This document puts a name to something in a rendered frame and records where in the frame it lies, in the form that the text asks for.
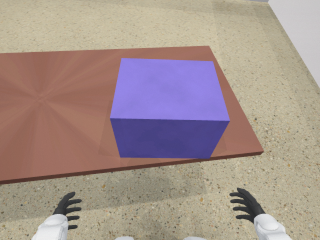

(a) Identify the robot right hand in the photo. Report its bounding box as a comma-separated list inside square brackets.
[229, 187, 266, 224]

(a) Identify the carton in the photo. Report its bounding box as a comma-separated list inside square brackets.
[110, 58, 230, 159]

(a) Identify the robot left hand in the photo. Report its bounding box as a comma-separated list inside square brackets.
[52, 191, 82, 230]

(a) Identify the left robot forearm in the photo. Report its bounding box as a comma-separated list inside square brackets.
[31, 214, 69, 240]

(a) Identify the table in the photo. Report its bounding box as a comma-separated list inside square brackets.
[0, 45, 264, 185]

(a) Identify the right robot forearm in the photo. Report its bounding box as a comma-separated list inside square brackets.
[254, 213, 292, 240]

